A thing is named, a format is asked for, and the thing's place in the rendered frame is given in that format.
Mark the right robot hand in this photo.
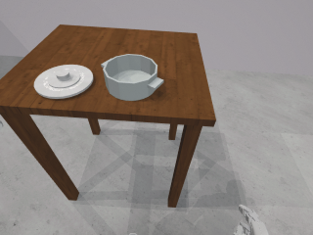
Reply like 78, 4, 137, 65
233, 205, 269, 235

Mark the pot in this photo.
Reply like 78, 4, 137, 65
101, 54, 164, 101

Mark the knob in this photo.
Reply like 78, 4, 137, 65
56, 70, 70, 80

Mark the table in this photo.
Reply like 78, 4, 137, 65
0, 24, 216, 208

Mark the lid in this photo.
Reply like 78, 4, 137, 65
33, 65, 94, 99

